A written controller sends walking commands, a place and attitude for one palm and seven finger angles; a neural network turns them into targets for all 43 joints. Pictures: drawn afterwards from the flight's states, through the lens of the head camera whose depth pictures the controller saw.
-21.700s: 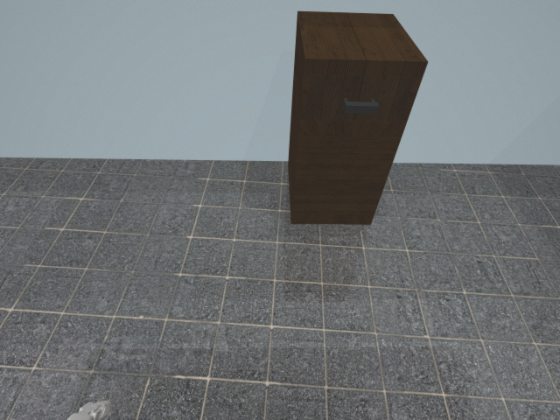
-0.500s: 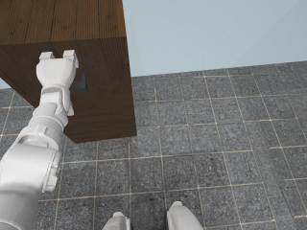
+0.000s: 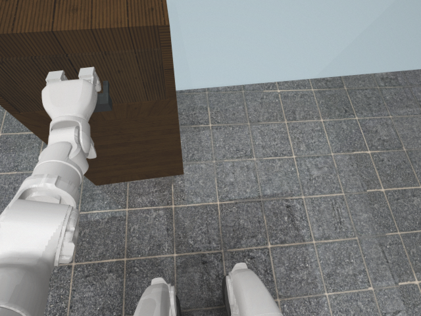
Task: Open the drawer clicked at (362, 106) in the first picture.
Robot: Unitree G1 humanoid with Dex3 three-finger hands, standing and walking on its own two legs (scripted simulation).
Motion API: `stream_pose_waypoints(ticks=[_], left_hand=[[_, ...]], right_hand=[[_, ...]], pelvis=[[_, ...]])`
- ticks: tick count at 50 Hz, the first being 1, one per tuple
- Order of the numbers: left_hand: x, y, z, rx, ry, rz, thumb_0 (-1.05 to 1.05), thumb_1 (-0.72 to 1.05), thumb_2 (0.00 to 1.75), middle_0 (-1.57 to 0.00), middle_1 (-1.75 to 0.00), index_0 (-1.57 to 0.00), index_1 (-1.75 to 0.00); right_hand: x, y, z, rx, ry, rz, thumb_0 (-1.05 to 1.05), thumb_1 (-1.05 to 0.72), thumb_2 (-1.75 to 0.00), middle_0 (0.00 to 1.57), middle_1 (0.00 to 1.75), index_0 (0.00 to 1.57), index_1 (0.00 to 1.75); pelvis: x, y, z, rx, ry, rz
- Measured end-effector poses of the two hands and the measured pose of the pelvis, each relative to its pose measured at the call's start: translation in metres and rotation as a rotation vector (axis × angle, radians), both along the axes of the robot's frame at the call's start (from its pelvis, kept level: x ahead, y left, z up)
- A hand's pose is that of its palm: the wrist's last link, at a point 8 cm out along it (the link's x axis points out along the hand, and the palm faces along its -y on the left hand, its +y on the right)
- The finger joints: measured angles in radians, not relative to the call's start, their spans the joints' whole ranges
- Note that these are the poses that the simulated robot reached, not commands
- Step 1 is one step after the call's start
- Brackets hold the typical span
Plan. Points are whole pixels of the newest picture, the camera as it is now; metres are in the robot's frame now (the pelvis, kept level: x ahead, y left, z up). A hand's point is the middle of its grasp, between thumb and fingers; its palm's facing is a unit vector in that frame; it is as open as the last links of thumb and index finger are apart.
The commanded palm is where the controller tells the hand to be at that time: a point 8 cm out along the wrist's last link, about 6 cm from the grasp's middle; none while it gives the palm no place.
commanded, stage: lower the fingers behind the handle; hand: left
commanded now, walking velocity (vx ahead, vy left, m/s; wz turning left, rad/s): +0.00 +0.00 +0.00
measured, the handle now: (83, 95) +0.57 +0.22 -0.03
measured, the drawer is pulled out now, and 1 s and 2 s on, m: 0.00 0.00 0.01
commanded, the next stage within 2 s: close the thumb around the handle in 0.94 s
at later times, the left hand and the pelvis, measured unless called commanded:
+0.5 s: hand (87, 122) +0.51 +0.21 -0.05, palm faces -0.05 -0.01 -1.00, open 13.9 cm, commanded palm +0.51 +0.18 +0.00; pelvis -0.01 +0.00 -0.02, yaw +0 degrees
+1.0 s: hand (88, 122) +0.51 +0.21 -0.05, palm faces -0.06 +0.00 -1.00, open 13.9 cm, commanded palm +0.51 +0.19 +0.00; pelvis -0.02 +0.00 -0.03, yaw +0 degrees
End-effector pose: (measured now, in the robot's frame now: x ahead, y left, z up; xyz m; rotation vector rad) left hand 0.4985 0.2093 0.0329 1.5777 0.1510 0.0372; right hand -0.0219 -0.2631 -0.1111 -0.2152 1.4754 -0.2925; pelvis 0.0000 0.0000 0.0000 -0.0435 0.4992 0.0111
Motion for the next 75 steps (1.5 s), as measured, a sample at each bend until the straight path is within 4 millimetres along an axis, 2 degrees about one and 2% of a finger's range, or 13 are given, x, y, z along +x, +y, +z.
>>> stream_pose_waypoints(ticks=[11, 20, 26, 56, 63, 75], left_hand=[[0.002, 0.000, 0.002, -0.013, 0.013, -0.037, 0.00, -0.49, 0.30, -0.31, -1.20, -0.32, -1.21], [-0.002, 0.000, -0.019, -0.016, -0.009, -0.034, 0.00, -0.49, 0.30, -0.31, -1.20, -0.30, -1.22], [-0.004, -0.001, -0.025, -0.009, -0.023, -0.027, 0.00, -0.49, 0.30, -0.31, -1.20, -0.29, -1.21], [-0.001, -0.001, -0.026, -0.004, -0.019, -0.025, 0.00, -0.47, 0.31, -0.31, -1.21, -0.32, -1.21], [0.002, -0.001, -0.026, -0.002, -0.005, -0.014, 0.00, -0.28, 0.39, -0.32, -1.23, -0.33, -1.23], [0.008, 0.000, -0.027, -0.011, -0.001, -0.028, 0.00, 0.32, 0.65, -0.36, -1.29, -0.36, -1.28]], right_hand=[[0.002, -0.002, 0.000, -0.026, -0.032, 0.021, 0.01, -0.90, -0.90, 0.21, 0.30, 0.21, 0.30], [-0.003, -0.004, -0.014, -0.023, -0.013, 0.030, 0.01, -0.90, -0.90, 0.21, 0.30, 0.21, 0.30], [-0.006, -0.002, -0.020, -0.013, -0.012, 0.031, 0.01, -0.90, -0.90, 0.21, 0.30, 0.20, 0.30], [-0.016, -0.005, -0.026, -0.022, -0.012, 0.029, 0.01, -0.90, -0.90, 0.21, 0.30, 0.21, 0.30], [-0.013, -0.004, -0.024, -0.023, -0.018, 0.028, 0.01, -0.90, -0.90, 0.21, 0.30, 0.21, 0.30], [-0.012, -0.002, -0.024, -0.022, -0.008, 0.024, 0.01, -0.90, -0.90, 0.21, 0.30, 0.21, 0.30]], pelvis=[[-0.002, 0.000, -0.005, -0.005, 0.000, 0.008], [-0.009, 0.000, -0.019, -0.007, 0.030, 0.008], [-0.012, -0.002, -0.025, -0.010, 0.037, 0.010], [-0.020, -0.003, -0.032, -0.010, 0.046, 0.010], [-0.019, -0.003, -0.030, -0.011, 0.045, 0.010], [-0.015, -0.003, -0.031, -0.012, 0.051, 0.006]])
